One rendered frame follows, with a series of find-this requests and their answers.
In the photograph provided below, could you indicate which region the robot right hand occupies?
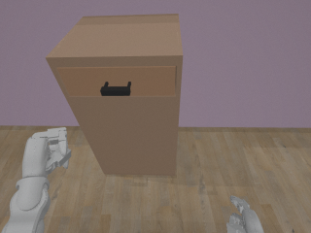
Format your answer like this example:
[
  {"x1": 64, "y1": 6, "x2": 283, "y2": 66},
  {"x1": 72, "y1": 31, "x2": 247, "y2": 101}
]
[{"x1": 226, "y1": 195, "x2": 264, "y2": 233}]

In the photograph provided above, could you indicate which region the handle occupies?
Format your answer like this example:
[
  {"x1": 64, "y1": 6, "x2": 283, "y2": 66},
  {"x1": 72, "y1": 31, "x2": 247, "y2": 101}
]
[{"x1": 100, "y1": 82, "x2": 131, "y2": 96}]

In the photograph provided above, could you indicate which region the drawer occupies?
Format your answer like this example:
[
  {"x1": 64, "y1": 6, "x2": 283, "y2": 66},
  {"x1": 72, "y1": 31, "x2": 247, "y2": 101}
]
[{"x1": 56, "y1": 66, "x2": 176, "y2": 96}]

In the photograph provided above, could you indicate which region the robot left hand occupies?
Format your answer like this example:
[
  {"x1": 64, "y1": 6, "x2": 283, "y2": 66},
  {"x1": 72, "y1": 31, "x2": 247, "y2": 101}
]
[{"x1": 22, "y1": 127, "x2": 72, "y2": 178}]

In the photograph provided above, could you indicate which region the left robot forearm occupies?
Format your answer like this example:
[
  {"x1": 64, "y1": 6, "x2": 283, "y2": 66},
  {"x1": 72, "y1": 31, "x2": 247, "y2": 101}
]
[{"x1": 1, "y1": 176, "x2": 51, "y2": 233}]

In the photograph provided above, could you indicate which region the cabinet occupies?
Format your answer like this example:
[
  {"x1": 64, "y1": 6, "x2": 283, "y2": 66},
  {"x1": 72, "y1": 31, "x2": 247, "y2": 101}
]
[{"x1": 45, "y1": 14, "x2": 184, "y2": 176}]

